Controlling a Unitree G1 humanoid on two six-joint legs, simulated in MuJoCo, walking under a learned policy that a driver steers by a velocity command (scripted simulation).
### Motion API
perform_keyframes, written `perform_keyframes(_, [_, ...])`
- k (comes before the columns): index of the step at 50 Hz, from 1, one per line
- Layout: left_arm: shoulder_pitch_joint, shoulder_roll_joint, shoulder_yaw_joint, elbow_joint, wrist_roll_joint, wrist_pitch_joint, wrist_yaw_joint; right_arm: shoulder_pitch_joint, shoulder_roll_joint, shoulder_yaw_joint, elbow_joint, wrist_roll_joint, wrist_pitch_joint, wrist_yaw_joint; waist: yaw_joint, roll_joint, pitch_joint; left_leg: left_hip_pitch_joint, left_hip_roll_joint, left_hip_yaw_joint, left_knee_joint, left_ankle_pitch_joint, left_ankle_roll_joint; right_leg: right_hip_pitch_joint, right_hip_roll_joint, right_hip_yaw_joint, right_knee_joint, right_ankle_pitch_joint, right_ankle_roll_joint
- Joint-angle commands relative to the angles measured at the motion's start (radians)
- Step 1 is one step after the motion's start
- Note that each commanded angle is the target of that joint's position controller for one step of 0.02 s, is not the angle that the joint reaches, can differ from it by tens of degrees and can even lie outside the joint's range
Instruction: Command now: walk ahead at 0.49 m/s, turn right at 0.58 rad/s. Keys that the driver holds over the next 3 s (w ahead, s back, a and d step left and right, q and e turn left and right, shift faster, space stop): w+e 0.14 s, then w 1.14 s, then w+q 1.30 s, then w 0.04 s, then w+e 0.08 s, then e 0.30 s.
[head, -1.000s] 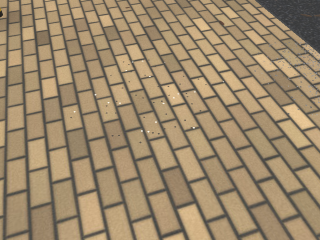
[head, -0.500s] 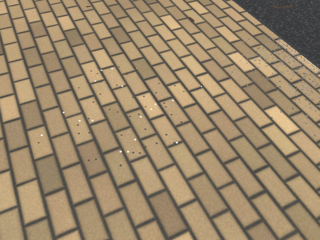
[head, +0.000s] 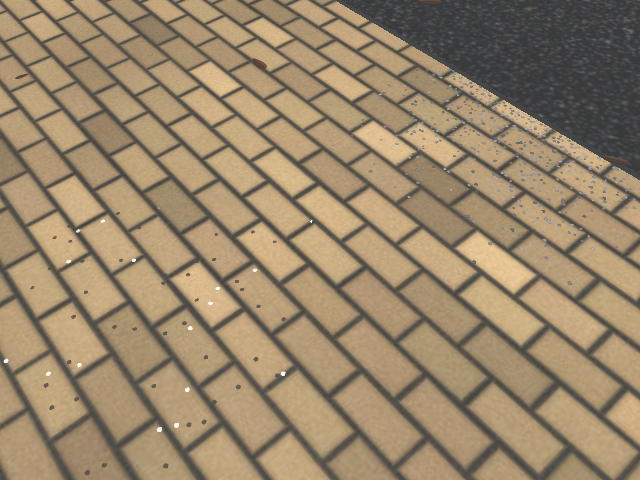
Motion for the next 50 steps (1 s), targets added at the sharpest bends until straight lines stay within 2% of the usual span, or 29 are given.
perform_keyframes(1, [0.087,0.133,0.024,-0.047,-0.001,-0.008,0.002,-0.063,-0.073,-0.012,-0.078,0.002,0.006,0.006,0.015,-0.069,0.0,-0.055,-0.045,0.052,-0.102,0.114,-0.013,0.034,-0.256,0.241,-0.085,0.407,-0.061])
perform_keyframes(6, [0.156,0.143,0.023,-0.057,0.011,-0.002,0.013,-0.218,-0.074,0.005,-0.149,0.01,-0.004,0.016,0.065,-0.094,0.006,-0.081,-0.1,0.056,-0.268,0.136,0.003,0.163,-0.267,0.285,-0.027,0.492,-0.067])
perform_keyframes(8, [0.158,0.154,0.024,-0.063,0.018,-0.003,0.019,-0.239,-0.082,0.01,-0.172,0.016,-0.014,0.018,0.063,-0.107,0.006,-0.04,-0.118,0.058,-0.345,0.128,0.025,0.197,-0.285,0.301,0.0,0.537,-0.064])
perform_keyframes(10, [0.115,0.162,0.023,-0.074,0.018,-0.01,0.026,-0.157,-0.099,0.006,-0.159,0.019,-0.025,0.015,0.013,-0.119,-0.008,0.143,-0.141,0.061,-0.44,0.114,0.062,0.161,-0.291,0.286,0.034,0.625,-0.025])
perform_keyframes(11, [0.095,0.175,0.024,-0.077,0.018,-0.016,0.024,-0.067,-0.123,-0.005,-0.132,0.019,-0.03,0.007,-0.025,-0.122,-0.045,0.279,-0.171,0.073,-0.454,0.077,0.084,0.144,-0.286,0.274,0.103,0.764,-0.004])
perform_keyframes(12, [0.082,0.185,0.025,-0.075,0.019,-0.023,0.017,0.073,-0.149,-0.017,-0.088,0.021,-0.038,-0.004,-0.089,-0.101,-0.114,0.436,-0.191,0.088,-0.499,0.084,0.107,0.138,-0.256,0.243,0.252,0.837,0.015])
perform_keyframes(13, [0.073,0.17,0.021,-0.081,0.015,-0.031,0.01,0.222,-0.18,-0.029,-0.056,0.009,-0.05,-0.018,-0.159,-0.076,-0.201,0.658,-0.109,0.021,-0.511,0.084,0.138,0.025,-0.211,0.216,0.453,0.684,0.029])
perform_keyframes(14, [0.133,0.078,-0.002,-0.113,-0.006,-0.035,0.004,0.353,-0.268,-0.047,-0.052,-0.017,-0.05,-0.032,-0.165,0.083,-0.356,0.901,0.158,-0.309,-0.506,-0.028,0.204,-0.172,-0.121,0.137,0.762,0.243,0.056])
perform_keyframes(15, [0.257,0.085,0.003,-0.099,-0.025,-0.028,0.005,0.34,-0.298,-0.063,-0.022,-0.005,-0.035,-0.018,-0.09,0.303,-0.42,0.975,0.298,-0.742,-0.661,-0.027,0.324,-0.373,-0.004,0.09,0.986,-0.311,0.077])
perform_keyframes(16, [0.205,0.13,0.005,-0.079,0.011,-0.014,0.012,0.227,-0.203,-0.047,-0.051,0.014,-0.026,-0.008,-0.059,0.106,-0.245,0.825,0.259,-0.669,-0.69,-0.183,0.312,-0.458,-0.088,0.115,1.048,-0.235,0.072])
perform_keyframes(17, [0.093,0.121,0.001,-0.096,0.024,-0.013,0.004,0.155,-0.127,-0.029,-0.06,0.021,-0.029,-0.003,-0.065,-0.006,-0.117,0.683,0.204,-0.501,-0.709,-0.168,0.29,-0.465,-0.121,0.106,1.003,-0.159,0.076])
perform_keyframes(18, [0.044,0.101,-0.003,-0.113,0.025,-0.011,-0.003,0.135,-0.1,-0.019,-0.05,0.013,-0.033,-0.002,-0.05,-0.026,-0.059,0.597,0.15,-0.386,-0.736,-0.083,0.258,-0.453,-0.15,0.098,0.941,-0.127,0.076])
perform_keyframes(19, [0.016,0.099,-0.003,-0.128,0.036,-0.005,-0.011,0.154,-0.097,-0.015,-0.029,0.015,-0.041,-0.006,-0.04,0.013,-0.037,0.554,0.113,-0.306,-0.75,0.013,0.242,-0.44,-0.171,0.095,0.891,-0.118,0.08])
perform_keyframes(22, [0.026,0.074,-0.011,-0.127,0.044,0.016,-0.026,0.222,-0.103,-0.014,0.019,0.028,-0.067,0.002,-0.018,0.06,-0.053,0.532,0.075,-0.191,-0.774,0.198,0.239,-0.417,-0.177,0.063,0.832,-0.104,0.093])
perform_keyframes(24, [-0.039,0.067,-0.016,-0.149,0.047,0.02,-0.034,0.251,-0.117,-0.018,0.036,0.035,-0.074,0.004,-0.02,0.061,-0.034,0.541,0.073,-0.149,-0.812,0.202,0.251,-0.482,-0.204,0.032,0.782,-0.054,0.106])
perform_keyframes(29, [-0.279,0.033,-0.045,-0.227,0.04,0.013,-0.047,0.327,-0.118,-0.016,0.071,0.039,-0.066,0.005,-0.069,0.058,0.014,0.546,0.021,-0.036,-0.852,0.259,0.23,-0.509,-0.241,-0.057,0.49,0.127,0.139])
perform_keyframes(31, [-0.339,0.029,-0.053,-0.243,0.033,0.011,-0.047,0.359,-0.135,-0.019,0.083,0.039,-0.065,0.004,-0.087,0.062,0.014,0.564,0.023,-0.015,-0.84,0.3,0.22,-0.464,-0.227,-0.081,0.389,0.162,0.139])
perform_keyframes(34, [-0.393,0.048,-0.051,-0.262,0.029,0.007,-0.041,0.396,-0.149,-0.021,0.101,0.034,-0.059,-0.001,-0.099,0.065,0.019,0.634,0.06,-0.024,-0.803,0.353,0.213,-0.431,-0.211,-0.092,0.306,0.136,0.12])
perform_keyframes(37, [-0.349,0.068,-0.04,-0.253,0.035,-0.001,-0.03,0.388,-0.164,-0.025,0.113,0.03,-0.048,-0.009,-0.064,0.068,-0.001,0.698,0.084,-0.018,-0.692,0.537,0.195,-0.328,-0.172,-0.102,0.23,0.042,0.08])
perform_keyframes(38, [-0.25,0.077,-0.032,-0.219,0.041,-0.009,-0.024,0.38,-0.168,-0.025,0.117,0.033,-0.042,-0.011,-0.017,0.052,-0.05,0.697,0.063,0.009,-0.567,0.639,0.18,-0.2,-0.142,-0.116,0.168,0.048,0.06])
perform_keyframes(39, [-0.098,0.11,-0.017,-0.166,0.054,-0.02,-0.014,0.383,-0.152,-0.019,0.115,0.036,-0.038,-0.012,0.039,0.017,-0.142,0.62,0.019,0.047,-0.384,0.602,0.16,0.014,-0.154,-0.094,0.141,0.059,0.031])
perform_keyframes(40, [0.086,0.192,0.004,-0.141,0.075,-0.028,-0.001,0.367,-0.111,-0.005,0.071,0.039,-0.04,-0.012,0.106,-0.098,-0.276,0.427,-0.032,0.093,-0.087,0.266,0.137,0.258,-0.397,0.166,0.124,-0.025,-0.026])
perform_keyframes(41, [0.105,0.276,0.027,-0.127,0.064,-0.016,0.001,0.48,-0.029,0.009,0.057,0.065,-0.037,-0.009,0.044,-0.318,-0.352,0.102,-0.201,0.113,0.215,-0.374,0.107,0.437,-0.616,0.602,0.001,-0.073,-0.15])
perform_keyframes(42, [0.043,0.204,0.017,-0.134,0.025,-0.006,-0.004,0.398,-0.141,-0.019,0.07,0.033,-0.027,-0.016,0.041,-0.132,-0.243,0.013,-0.143,0.008,0.275,-0.331,0.121,0.34,-0.558,0.57,-0.023,-0.126,-0.125])
perform_keyframes(43, [-0.046,0.147,-0.001,-0.144,0.02,-0.008,-0.008,0.327,-0.127,-0.02,0.048,0.032,-0.033,-0.007,0.007,-0.103,-0.12,0.002,-0.105,-0.001,0.249,-0.236,0.126,0.209,-0.51,0.422,-0.044,-0.071,-0.098])
perform_keyframes(44, [-0.089,0.106,-0.011,-0.143,0.023,-0.015,-0.013,0.303,-0.106,-0.015,0.047,0.035,-0.035,-0.002,-0.019,-0.078,-0.071,0.042,-0.076,0.002,0.199,-0.178,0.121,0.108,-0.461,0.324,-0.081,0.027,-0.072])
perform_keyframes(46, [-0.108,0.074,-0.02,-0.127,0.017,-0.027,-0.007,0.322,-0.085,-0.012,0.064,0.014,-0.012,0.009,-0.066,-0.101,-0.04,0.126,-0.047,0.014,0.134,-0.137,0.099,-0.002,-0.39,0.196,-0.129,0.12,-0.032])
perform_keyframes(48, [-0.067,0.084,-0.017,-0.102,0.012,-0.042,-0.006,0.312,-0.074,-0.013,0.064,0.008,0.004,0.02,-0.078,-0.088,-0.042,0.132,-0.048,0.032,0.116,-0.106,0.083,-0.014,-0.374,0.15,-0.152,0.216,-0.04])
perform_keyframes(50, [-0.031,0.101,-0.012,-0.079,0.005,-0.049,-0.005,0.248,-0.072,-0.014,0.047,0.006,0.012,0.026,-0.075,-0.08,-0.015,0.071,-0.034,0.044,0.076,-0.047,0.067,-0.006,-0.367,0.114,-0.183,0.235,-0.048])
